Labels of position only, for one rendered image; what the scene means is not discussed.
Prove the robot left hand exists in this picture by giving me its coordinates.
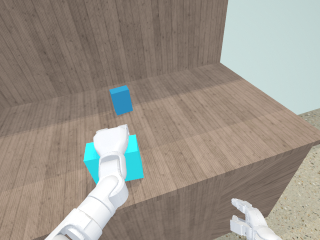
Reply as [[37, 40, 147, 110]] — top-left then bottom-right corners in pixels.
[[93, 124, 130, 157]]

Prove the sponge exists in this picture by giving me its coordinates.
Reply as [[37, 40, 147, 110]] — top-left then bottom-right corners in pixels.
[[83, 135, 144, 185]]

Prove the table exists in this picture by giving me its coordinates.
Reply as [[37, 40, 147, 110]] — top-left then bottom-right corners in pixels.
[[0, 0, 320, 240]]

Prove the robot right hand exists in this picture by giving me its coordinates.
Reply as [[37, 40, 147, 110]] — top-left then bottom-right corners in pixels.
[[230, 198, 268, 240]]

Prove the left robot forearm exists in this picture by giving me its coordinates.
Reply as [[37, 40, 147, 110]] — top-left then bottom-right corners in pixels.
[[45, 152, 129, 240]]

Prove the right robot forearm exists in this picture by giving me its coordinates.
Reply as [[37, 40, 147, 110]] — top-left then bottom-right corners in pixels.
[[251, 225, 282, 240]]

